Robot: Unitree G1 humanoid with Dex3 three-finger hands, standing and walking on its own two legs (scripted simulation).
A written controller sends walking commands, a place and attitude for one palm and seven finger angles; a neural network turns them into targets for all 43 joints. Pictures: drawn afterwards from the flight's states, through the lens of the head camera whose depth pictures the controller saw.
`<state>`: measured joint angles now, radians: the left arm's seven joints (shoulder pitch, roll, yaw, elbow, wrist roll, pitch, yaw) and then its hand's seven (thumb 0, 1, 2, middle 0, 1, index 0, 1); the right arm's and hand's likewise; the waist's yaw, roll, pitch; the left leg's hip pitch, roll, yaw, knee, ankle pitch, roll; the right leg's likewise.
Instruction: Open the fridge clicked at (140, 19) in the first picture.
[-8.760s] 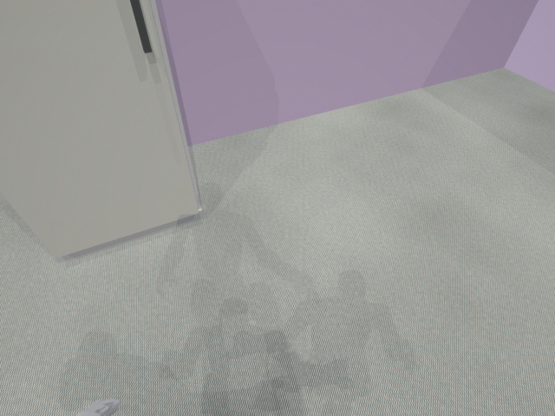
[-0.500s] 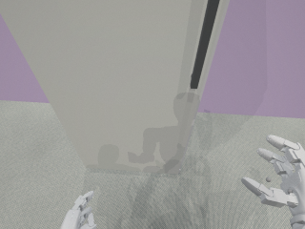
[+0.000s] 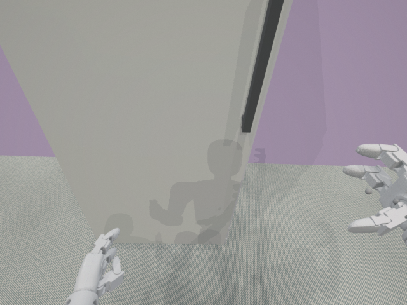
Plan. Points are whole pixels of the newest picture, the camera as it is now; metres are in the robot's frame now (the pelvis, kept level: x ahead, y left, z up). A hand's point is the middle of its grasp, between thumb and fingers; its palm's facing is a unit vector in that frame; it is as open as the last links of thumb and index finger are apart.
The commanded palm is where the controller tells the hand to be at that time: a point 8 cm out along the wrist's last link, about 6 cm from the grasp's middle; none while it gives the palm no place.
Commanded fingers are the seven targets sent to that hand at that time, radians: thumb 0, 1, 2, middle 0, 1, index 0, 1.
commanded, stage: raise the hand to about handle height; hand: right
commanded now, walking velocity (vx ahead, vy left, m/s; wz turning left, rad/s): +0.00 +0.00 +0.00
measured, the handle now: (259, 58) +0.54 -0.12 +0.27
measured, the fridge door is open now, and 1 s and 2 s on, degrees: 0 0 0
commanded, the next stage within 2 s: move the hooked fingers beside the handle in 0.70 s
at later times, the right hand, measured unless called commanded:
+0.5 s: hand (374, 167) +0.28 -0.27 +0.20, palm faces +0.06 +1.00 -0.06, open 14.0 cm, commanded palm +0.25 -0.32 +0.22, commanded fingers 0.00 0.50 -0.30 0.30 1.20 0.30 1.20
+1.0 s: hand (373, 158) +0.30 -0.27 +0.21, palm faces +0.07 +1.00 -0.04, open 14.0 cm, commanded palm +0.27 -0.31 +0.21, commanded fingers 0.00 0.50 -0.30 0.30 1.20 0.30 1.20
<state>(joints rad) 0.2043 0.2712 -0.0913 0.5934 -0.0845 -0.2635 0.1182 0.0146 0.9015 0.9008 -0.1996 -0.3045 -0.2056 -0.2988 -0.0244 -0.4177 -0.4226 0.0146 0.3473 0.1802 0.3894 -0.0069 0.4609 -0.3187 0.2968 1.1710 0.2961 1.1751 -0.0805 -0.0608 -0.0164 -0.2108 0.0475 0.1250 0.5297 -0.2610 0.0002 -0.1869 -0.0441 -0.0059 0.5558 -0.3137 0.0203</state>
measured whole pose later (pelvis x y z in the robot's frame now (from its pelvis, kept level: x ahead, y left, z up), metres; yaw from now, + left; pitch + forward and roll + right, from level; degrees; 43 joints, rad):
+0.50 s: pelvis +0.00 +0.00 +0.01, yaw +2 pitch -4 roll +0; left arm 0.23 0.28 -0.08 0.59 -0.09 -0.22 0.10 0.02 0.90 0.90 -0.20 -0.30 -0.20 -0.30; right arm -0.11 -0.44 -0.49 0.01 0.35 0.23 0.41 -0.01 0.50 -0.30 0.30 1.20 0.30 1.20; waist -0.06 -0.04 0.00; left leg -0.18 0.04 0.09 0.47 -0.23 0.00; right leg -0.14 -0.04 -0.04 0.49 -0.28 0.02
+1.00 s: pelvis +0.00 -0.01 +0.01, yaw +1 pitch -4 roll +0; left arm 0.21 0.26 -0.10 0.60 -0.09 -0.20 0.11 0.02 0.90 0.90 -0.20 -0.30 -0.21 -0.30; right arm -0.24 -0.44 -0.43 0.10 0.30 0.30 0.38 -0.01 0.50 -0.30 0.30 1.20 0.30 1.20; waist -0.08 -0.05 -0.01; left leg -0.16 0.06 0.11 0.44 -0.21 -0.01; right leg -0.13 -0.03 -0.03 0.46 -0.27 0.01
